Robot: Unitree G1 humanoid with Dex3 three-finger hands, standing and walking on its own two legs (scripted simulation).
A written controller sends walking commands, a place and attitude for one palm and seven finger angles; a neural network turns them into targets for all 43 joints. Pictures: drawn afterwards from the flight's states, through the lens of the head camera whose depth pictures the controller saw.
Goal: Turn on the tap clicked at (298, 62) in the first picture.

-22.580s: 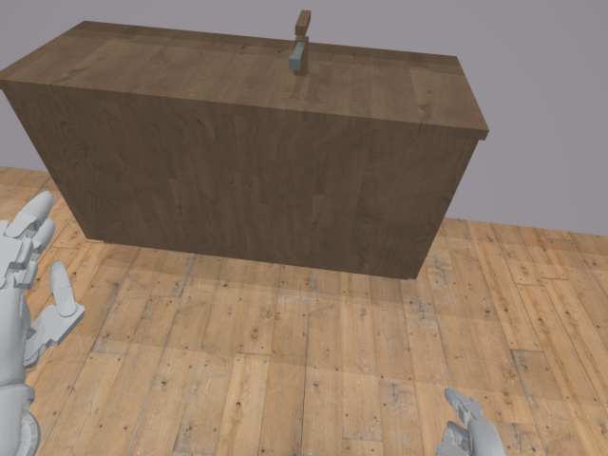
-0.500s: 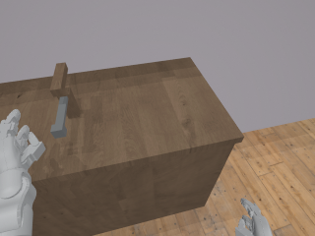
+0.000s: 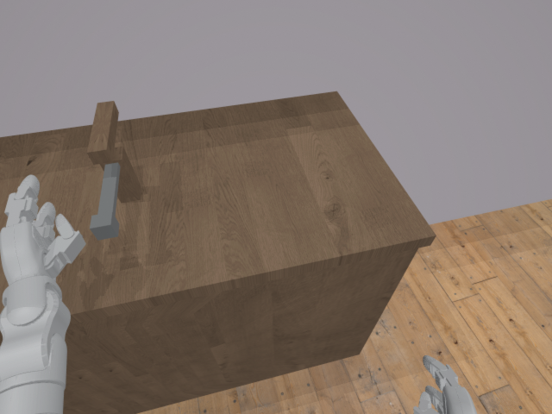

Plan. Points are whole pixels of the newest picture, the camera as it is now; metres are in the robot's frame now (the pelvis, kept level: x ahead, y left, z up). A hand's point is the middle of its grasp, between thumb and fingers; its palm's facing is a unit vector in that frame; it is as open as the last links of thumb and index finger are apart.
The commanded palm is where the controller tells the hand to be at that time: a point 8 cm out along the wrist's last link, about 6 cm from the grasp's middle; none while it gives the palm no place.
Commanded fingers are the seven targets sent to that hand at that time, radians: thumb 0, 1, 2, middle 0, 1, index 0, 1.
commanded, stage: reach beside the lever's end, fingers flat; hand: left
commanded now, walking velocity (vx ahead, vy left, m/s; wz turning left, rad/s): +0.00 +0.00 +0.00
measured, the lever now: (105, 226) +0.33 +0.28 +0.10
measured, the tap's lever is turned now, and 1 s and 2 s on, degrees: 0 0 27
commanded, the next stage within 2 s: push the lever round in 0.42 s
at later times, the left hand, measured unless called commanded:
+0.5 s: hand (71, 243) +0.30 +0.32 +0.10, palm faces +0.56 -0.83 -0.09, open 7.8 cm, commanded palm +0.26 +0.35 +0.09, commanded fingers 0.00 0.90 0.90 -0.15 -0.15 -0.15 -0.15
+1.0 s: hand (88, 241) +0.31 +0.29 +0.10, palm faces +0.54 -0.84 -0.07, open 7.8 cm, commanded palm +0.26 +0.33 +0.09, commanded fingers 0.00 0.90 0.90 -0.15 -0.15 -0.15 -0.15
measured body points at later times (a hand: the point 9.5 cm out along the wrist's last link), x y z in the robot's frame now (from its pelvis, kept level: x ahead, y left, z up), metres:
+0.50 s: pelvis +0.00 -0.01 +0.00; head +0.02 -0.01 +0.45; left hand +0.27 +0.36 +0.10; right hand +0.15 -0.26 -0.10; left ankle +0.00 +0.10 -0.73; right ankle +0.01 -0.08 -0.73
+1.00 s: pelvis +0.00 +0.00 +0.00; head +0.01 -0.01 +0.45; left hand +0.27 +0.34 +0.10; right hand +0.15 -0.25 -0.10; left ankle +0.00 +0.10 -0.73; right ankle +0.01 -0.08 -0.73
